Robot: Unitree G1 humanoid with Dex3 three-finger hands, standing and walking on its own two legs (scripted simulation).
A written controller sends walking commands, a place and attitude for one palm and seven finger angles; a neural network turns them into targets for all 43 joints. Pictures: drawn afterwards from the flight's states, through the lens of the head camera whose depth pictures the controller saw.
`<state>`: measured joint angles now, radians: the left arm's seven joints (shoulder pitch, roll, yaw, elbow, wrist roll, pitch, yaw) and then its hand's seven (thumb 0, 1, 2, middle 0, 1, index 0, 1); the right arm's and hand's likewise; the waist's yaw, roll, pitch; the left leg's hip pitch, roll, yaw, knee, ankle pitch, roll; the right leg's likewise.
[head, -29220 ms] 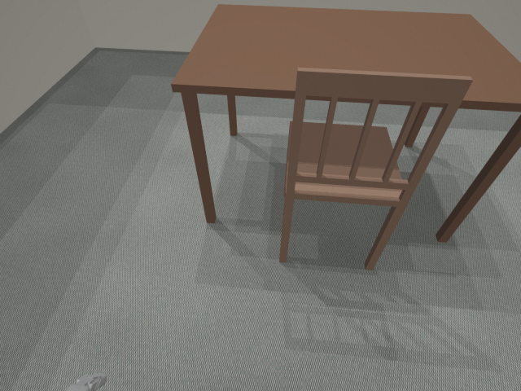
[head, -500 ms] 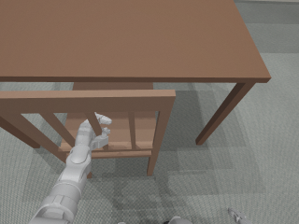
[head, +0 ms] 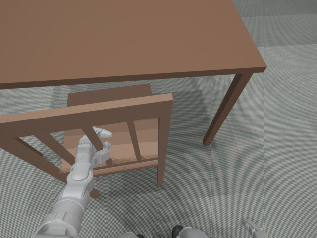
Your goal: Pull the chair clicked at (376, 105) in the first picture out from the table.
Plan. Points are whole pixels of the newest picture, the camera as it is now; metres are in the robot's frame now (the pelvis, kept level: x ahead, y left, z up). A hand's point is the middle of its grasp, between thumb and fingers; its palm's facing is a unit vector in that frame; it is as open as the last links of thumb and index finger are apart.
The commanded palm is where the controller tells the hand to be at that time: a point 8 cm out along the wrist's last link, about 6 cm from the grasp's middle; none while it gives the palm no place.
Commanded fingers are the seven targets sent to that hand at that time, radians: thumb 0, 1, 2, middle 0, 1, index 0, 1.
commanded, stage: step backward, pulling the chair out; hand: left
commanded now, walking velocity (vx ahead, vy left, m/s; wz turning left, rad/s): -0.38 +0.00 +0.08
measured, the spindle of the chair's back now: (100, 147) +0.37 +0.17 -0.08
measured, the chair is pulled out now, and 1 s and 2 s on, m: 0.07 0.25 0.48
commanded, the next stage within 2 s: stop walking, hand still on the chair in 1.98 s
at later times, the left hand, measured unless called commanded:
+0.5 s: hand (111, 191) +0.24 +0.12 -0.07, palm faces +0.09 -0.98 -0.19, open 4.9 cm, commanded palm +0.22 +0.17 -0.07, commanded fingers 0.00 0.90 0.90 -0.50 -1.45 -0.50 -1.45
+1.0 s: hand (111, 226) +0.16 +0.11 -0.07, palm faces +0.01 -0.98 -0.20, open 5.0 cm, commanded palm +0.13 +0.16 -0.06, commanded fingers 0.00 0.90 0.90 -0.50 -1.45 -0.50 -1.45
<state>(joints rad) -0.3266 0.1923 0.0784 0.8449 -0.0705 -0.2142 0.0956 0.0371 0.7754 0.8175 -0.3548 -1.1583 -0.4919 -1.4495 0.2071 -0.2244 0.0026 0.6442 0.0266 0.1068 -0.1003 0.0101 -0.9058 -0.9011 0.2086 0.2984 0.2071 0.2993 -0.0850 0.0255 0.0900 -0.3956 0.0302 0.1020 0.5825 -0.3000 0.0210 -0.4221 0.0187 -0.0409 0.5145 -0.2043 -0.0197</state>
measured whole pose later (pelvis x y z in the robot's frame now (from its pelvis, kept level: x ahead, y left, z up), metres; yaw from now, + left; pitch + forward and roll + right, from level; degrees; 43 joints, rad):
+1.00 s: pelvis -0.19 -0.02 -0.01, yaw -2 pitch +1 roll -2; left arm -0.36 0.18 0.04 0.88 -0.05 -0.20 0.10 0.01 0.74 0.82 -0.33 -1.19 -0.49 -1.45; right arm 0.17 -0.18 0.01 0.70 0.01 0.01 -0.07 0.01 -0.91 -0.90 0.21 0.30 0.21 0.30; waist -0.06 0.05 0.16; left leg -0.46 0.08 -0.02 0.62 -0.21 -0.04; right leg -0.38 0.04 -0.02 0.55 -0.19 -0.02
